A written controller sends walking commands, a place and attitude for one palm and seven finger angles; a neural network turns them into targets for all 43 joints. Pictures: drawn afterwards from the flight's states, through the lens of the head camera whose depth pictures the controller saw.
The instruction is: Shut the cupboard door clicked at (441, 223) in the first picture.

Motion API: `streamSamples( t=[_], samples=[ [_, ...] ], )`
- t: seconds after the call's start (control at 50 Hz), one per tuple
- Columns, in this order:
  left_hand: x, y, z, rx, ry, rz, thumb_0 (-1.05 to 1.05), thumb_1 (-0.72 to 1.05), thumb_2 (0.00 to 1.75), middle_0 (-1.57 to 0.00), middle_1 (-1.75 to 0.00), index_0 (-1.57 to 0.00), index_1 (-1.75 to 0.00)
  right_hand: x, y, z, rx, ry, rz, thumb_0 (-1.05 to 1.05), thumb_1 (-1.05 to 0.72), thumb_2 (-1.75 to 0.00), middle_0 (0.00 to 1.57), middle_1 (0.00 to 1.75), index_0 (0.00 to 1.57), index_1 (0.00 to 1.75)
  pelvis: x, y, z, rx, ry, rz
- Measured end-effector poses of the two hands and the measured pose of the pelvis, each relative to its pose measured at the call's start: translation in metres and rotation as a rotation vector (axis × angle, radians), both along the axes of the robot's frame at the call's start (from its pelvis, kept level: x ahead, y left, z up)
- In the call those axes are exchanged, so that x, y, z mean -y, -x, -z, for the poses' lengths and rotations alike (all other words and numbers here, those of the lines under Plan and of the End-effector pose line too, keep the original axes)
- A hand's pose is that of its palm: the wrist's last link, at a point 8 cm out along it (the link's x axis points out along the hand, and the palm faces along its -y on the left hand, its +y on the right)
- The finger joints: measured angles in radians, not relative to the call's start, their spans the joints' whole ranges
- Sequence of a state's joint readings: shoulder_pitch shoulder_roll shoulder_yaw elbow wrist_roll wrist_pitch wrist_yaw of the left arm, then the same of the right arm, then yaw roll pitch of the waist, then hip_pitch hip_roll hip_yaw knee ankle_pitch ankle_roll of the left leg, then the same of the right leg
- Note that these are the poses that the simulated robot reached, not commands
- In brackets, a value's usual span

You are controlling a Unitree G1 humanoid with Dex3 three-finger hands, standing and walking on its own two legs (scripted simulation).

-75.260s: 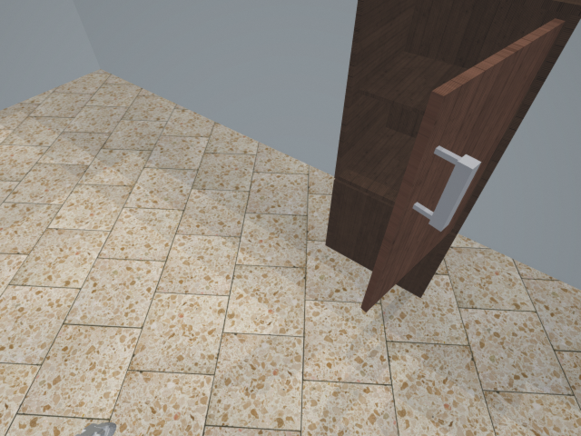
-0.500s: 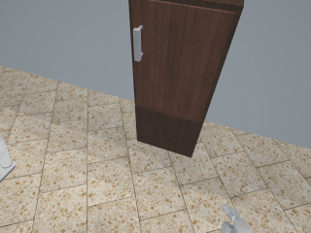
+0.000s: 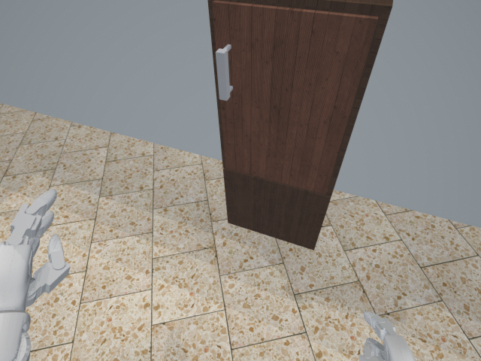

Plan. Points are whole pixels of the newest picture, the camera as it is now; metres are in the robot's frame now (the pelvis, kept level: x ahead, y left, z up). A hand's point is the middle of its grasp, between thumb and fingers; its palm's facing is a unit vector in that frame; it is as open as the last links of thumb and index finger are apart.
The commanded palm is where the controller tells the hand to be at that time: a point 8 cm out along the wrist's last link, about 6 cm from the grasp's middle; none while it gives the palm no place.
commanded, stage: let the arm hang, fingers relaxed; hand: left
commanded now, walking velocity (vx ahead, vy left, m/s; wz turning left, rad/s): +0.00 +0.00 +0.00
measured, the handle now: (226, 72) +0.84 +0.09 +0.08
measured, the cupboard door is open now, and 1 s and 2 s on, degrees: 0 0 0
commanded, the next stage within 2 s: look to check the result in 1.04 s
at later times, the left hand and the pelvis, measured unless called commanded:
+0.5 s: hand out of the picture -0.06 +0.21 -0.16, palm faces +0.03 -0.97 -0.23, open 7.2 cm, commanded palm none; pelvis -0.02 +0.02 +0.01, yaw +1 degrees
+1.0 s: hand out of the picture -0.04 +0.18 -0.17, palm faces +0.02 -0.99 -0.14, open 7.4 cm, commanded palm none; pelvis -0.02 +0.03 +0.01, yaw -1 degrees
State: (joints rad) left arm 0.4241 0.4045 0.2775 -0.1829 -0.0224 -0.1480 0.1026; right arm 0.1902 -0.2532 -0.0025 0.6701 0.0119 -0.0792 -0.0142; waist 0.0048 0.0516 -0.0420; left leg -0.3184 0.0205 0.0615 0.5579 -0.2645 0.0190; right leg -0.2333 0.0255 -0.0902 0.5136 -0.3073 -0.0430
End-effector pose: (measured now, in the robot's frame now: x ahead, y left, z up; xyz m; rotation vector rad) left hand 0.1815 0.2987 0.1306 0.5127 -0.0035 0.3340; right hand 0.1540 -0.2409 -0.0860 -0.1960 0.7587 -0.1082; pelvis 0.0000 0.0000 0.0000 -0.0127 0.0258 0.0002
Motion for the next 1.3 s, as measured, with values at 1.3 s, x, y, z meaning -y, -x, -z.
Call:
streamSamples(
  t=[1.3],
  samples=[
    [0.061, 0.23, 0.266, -1.398, 0.522, -0.245, 0.0, 0.91, 0.9, -0.2, -0.3, -0.2, -0.3, -0.053, 0.208, 0.051, -0.681, -0.071, 0.169, 0.0, -0.91, -0.9, 0.2, 0.3, 0.19, 0.3, -0.024, 0.018, -0.011, 0.049, -0.009, 0.021]
  ],
)
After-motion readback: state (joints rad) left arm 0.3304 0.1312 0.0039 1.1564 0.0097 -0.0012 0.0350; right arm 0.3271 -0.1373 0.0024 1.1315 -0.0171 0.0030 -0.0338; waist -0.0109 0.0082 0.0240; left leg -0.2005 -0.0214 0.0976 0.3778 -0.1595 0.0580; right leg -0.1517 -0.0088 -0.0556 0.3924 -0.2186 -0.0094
